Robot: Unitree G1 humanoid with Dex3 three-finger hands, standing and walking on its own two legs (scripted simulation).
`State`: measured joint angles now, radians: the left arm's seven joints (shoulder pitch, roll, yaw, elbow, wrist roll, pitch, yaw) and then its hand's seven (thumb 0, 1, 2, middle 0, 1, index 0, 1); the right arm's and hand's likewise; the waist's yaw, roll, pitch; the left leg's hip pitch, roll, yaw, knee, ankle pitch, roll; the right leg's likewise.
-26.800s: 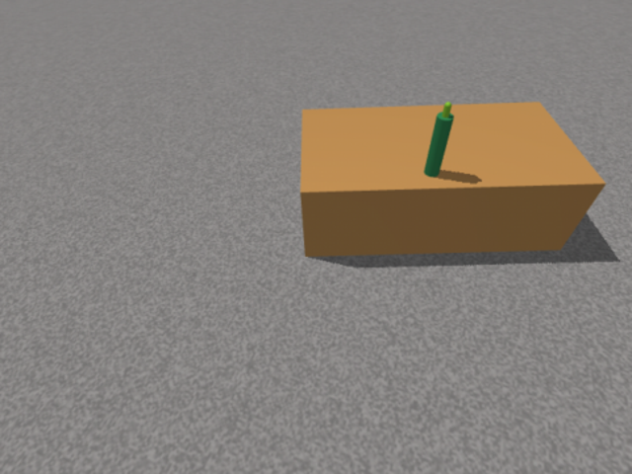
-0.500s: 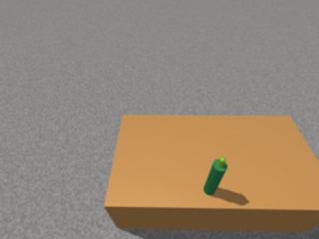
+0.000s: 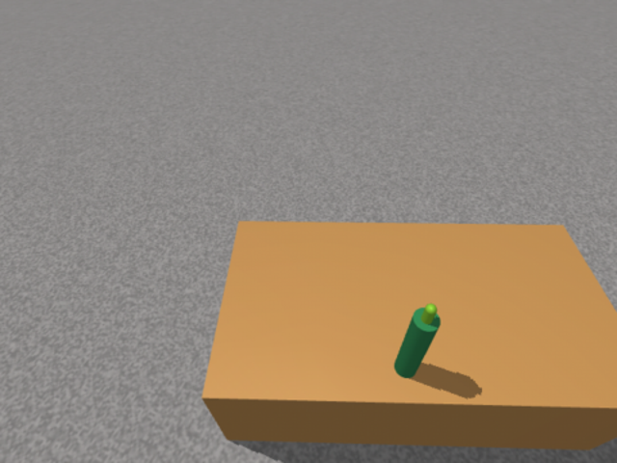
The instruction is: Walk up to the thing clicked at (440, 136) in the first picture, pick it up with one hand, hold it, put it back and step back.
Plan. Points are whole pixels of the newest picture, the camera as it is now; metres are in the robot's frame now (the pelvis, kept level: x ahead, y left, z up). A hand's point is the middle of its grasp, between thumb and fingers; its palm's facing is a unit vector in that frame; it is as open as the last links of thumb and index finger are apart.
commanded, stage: stand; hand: right
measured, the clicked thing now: (417, 340) +0.43 -0.21 -0.28
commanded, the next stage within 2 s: step back in 0.84 s
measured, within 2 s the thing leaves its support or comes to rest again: neither
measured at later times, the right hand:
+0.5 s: hand out of the picture +0.08 -0.25 -0.16, palm faces -0.04 +0.94 -0.34, open 7.4 cm
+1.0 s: hand out of the picture +0.08 -0.27 -0.16, palm faces -0.04 +0.94 -0.35, open 7.4 cm
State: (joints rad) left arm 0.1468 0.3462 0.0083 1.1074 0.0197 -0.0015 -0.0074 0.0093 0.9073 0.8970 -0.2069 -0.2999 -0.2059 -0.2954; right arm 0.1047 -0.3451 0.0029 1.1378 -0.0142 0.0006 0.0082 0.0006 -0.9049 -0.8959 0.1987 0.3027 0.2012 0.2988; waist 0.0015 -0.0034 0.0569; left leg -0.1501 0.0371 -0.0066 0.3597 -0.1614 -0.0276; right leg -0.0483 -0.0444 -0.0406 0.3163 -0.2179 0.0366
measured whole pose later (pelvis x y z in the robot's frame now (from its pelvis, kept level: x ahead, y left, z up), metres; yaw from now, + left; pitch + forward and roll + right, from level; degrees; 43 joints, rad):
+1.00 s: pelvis -0.02 -0.01 -0.01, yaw +1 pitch -2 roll +0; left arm 0.10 0.38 0.05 1.02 0.00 0.03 0.00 0.01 0.91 0.90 -0.21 -0.30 -0.21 -0.30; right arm 0.06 -0.37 -0.03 1.03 0.00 0.04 0.02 0.00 -0.90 -0.90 0.20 0.30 0.20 0.30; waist 0.01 0.00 0.15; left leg -0.28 0.04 -0.02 0.51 -0.20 -0.02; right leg -0.20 -0.04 -0.05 0.53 -0.29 0.00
